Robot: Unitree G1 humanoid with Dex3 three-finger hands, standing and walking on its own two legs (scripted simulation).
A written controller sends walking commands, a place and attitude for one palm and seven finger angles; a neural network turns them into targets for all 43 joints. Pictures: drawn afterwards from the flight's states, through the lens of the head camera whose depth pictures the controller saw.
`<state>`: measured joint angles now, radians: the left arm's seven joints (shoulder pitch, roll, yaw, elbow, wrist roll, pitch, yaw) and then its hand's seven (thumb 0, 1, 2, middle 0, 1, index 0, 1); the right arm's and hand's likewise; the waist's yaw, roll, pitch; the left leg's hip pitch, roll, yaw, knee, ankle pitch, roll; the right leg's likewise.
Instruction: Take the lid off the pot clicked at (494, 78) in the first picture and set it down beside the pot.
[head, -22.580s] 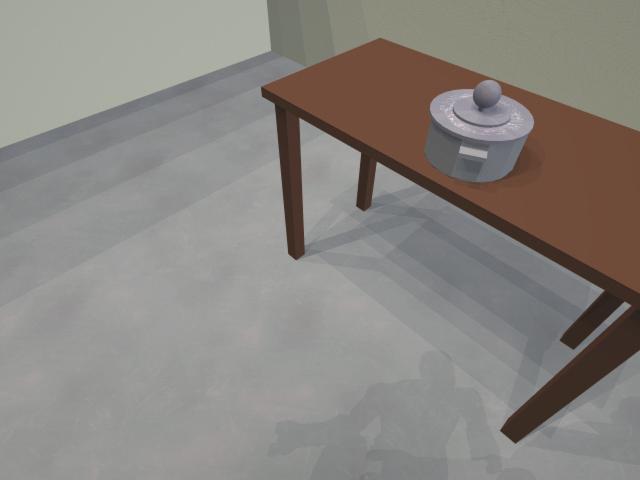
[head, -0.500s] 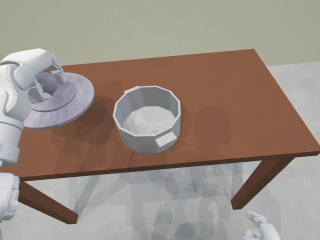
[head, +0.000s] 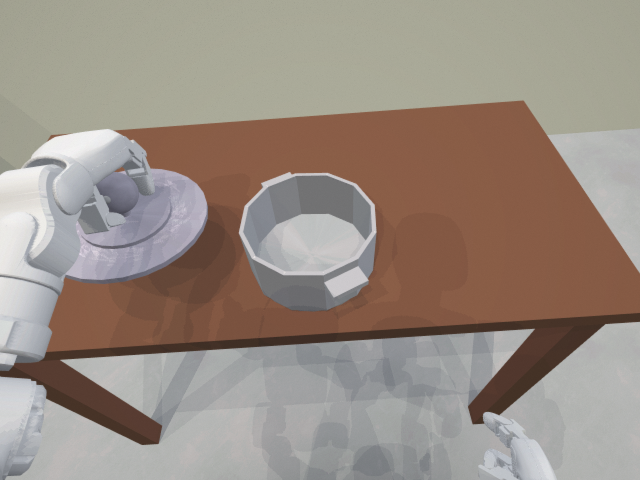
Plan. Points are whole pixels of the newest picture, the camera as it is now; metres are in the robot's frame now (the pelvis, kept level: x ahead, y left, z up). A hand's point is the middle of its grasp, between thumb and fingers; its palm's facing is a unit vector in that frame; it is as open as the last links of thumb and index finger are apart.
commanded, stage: lower the lid onto the table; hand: left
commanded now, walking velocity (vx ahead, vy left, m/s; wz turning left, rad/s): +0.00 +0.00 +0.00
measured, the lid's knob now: (115, 193) +0.42 +0.27 +0.14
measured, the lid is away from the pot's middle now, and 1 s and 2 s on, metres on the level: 0.24 0.24 0.23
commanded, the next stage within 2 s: open the fingers wide in 1.70 s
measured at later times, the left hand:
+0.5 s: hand (130, 212) +0.41 +0.25 +0.12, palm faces -0.34 -0.06 -0.94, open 8.0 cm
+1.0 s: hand (128, 232) +0.40 +0.27 +0.09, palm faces -0.39 -0.07 -0.92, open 8.0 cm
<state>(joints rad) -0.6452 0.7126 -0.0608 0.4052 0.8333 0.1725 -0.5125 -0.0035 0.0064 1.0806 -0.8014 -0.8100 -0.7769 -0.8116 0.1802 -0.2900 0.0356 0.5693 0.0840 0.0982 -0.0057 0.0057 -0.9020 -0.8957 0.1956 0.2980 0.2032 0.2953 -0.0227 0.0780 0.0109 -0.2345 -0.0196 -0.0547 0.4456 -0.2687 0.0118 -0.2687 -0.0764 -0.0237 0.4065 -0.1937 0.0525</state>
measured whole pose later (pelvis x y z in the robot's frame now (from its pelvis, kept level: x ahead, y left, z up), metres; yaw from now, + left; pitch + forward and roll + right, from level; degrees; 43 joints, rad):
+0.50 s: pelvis +0.00 -0.01 +0.00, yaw +0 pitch +3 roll +0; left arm -0.62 0.69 -0.06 0.52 0.85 0.10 -0.44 0.00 0.01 1.08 -0.80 -0.81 -0.77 -0.81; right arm 0.22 -0.30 0.03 0.60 0.08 0.10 -0.03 0.01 -0.90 -0.90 0.20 0.30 0.20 0.30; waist -0.05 0.08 0.01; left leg -0.23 -0.01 -0.05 0.43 -0.27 0.00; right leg -0.27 -0.06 -0.02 0.41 -0.20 0.05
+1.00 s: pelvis +0.01 +0.00 +0.00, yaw -1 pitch +4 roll -1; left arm -0.59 0.68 -0.04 0.63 0.86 0.01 -0.38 0.00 0.01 1.08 -0.80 -0.81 -0.77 -0.81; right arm 0.21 -0.30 0.02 0.62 0.08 0.11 -0.04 0.00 -0.90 -0.90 0.20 0.30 0.20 0.30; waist -0.05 0.07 0.01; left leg -0.24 -0.01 -0.05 0.44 -0.28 0.01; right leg -0.27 -0.06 -0.02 0.39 -0.19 0.05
